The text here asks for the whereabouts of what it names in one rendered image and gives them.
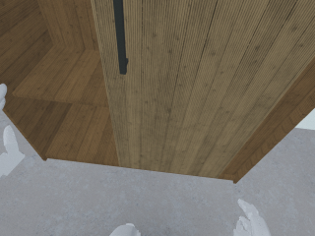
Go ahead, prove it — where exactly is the right robot hand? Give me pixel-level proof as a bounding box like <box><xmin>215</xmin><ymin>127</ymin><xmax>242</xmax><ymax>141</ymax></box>
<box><xmin>233</xmin><ymin>199</ymin><xmax>272</xmax><ymax>236</ymax></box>

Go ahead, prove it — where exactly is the handle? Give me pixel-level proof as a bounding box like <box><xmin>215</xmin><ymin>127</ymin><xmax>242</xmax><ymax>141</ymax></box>
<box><xmin>113</xmin><ymin>0</ymin><xmax>129</xmax><ymax>75</ymax></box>

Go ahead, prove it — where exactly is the wardrobe door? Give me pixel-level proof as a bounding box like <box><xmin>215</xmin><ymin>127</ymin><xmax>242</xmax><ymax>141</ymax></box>
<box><xmin>221</xmin><ymin>56</ymin><xmax>315</xmax><ymax>175</ymax></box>
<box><xmin>91</xmin><ymin>0</ymin><xmax>315</xmax><ymax>178</ymax></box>

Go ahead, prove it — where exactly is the robot left thigh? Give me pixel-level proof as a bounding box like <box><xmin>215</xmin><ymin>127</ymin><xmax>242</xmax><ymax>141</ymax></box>
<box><xmin>109</xmin><ymin>225</ymin><xmax>141</xmax><ymax>236</ymax></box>

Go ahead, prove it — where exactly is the left robot hand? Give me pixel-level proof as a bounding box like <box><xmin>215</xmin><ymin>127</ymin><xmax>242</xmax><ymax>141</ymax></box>
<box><xmin>0</xmin><ymin>84</ymin><xmax>26</xmax><ymax>178</ymax></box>

